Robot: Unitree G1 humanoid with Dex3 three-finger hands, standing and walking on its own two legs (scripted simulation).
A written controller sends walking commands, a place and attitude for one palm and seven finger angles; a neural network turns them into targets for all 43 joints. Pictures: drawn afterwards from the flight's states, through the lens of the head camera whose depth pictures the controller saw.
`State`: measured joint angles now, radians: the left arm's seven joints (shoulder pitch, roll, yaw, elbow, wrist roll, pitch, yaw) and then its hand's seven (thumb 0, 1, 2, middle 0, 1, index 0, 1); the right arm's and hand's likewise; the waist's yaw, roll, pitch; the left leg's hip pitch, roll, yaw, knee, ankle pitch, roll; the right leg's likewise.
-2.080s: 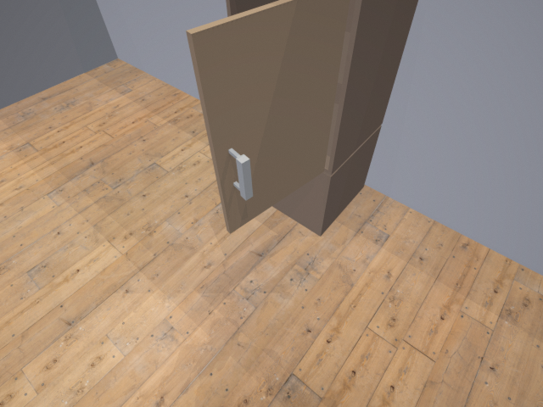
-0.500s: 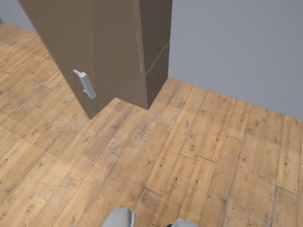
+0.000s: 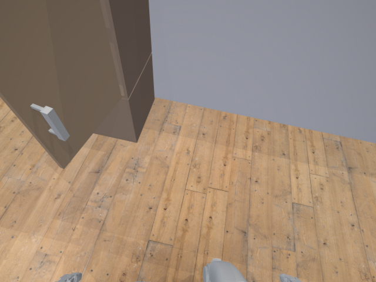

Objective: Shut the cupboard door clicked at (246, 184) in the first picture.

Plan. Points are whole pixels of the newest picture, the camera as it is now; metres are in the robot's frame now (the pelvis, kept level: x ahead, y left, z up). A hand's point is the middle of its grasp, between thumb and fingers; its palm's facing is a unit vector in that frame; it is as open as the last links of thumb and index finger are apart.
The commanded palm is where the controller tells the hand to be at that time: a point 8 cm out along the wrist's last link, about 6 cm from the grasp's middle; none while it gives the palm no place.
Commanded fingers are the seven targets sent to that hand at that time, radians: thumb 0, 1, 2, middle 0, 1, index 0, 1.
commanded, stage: walk around to get in front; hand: left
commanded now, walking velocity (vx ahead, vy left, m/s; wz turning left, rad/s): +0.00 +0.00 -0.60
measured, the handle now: (50, 122) +0.49 +0.46 -0.10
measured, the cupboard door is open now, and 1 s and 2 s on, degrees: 80 80 80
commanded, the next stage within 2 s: none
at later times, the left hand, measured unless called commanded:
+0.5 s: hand (139, 263) +0.16 +0.13 -0.17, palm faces -0.33 -0.91 -0.25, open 7.3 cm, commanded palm none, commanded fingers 0.00 0.90 0.90 -0.20 -0.30 -0.20 -0.30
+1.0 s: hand (176, 235) +0.23 +0.04 -0.17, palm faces -0.61 -0.74 -0.29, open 7.3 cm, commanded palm none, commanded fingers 0.00 0.90 0.90 -0.20 -0.30 -0.20 -0.30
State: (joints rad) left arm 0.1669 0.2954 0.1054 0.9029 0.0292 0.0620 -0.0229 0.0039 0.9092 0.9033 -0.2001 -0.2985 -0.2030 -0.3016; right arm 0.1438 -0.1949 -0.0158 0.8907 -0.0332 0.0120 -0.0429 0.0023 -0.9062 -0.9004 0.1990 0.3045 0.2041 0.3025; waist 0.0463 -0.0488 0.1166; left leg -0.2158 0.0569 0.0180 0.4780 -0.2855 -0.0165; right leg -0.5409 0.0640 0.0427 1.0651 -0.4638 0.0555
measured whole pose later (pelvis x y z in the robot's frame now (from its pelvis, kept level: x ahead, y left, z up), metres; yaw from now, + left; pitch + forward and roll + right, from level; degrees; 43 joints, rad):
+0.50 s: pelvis +0.01 -0.04 +0.00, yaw -20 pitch +1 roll +1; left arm 0.16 0.23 0.06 0.89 0.03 0.04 0.00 0.00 0.91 0.90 -0.20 -0.30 -0.21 -0.30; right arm 0.14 -0.24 -0.05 0.90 -0.01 0.05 -0.02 0.01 -0.91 -0.90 0.20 0.30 0.20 0.30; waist 0.00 -0.03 0.11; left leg -0.45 0.05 0.02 0.90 -0.42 -0.08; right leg -0.29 0.06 0.11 0.51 -0.24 -0.04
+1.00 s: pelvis +0.02 -0.06 -0.02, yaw -39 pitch +1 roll +0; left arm 0.13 0.24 0.07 0.90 0.03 0.03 -0.03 0.00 0.91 0.90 -0.20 -0.30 -0.20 -0.30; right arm 0.22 -0.26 -0.05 0.92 -0.02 0.04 -0.02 0.00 -0.90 -0.90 0.20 0.30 0.21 0.30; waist -0.01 0.05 0.13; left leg -0.32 0.17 0.16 0.85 -0.51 -0.07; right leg -0.32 0.01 -0.07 0.64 -0.32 -0.05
